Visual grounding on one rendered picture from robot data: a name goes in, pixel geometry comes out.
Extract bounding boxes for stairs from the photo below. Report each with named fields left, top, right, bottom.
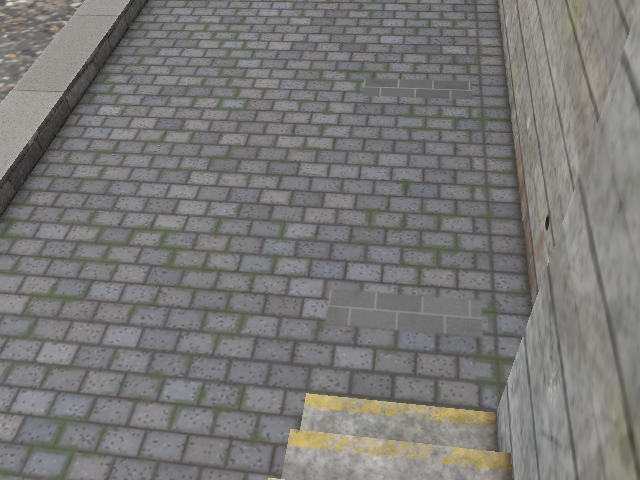
left=268, top=393, right=513, bottom=480

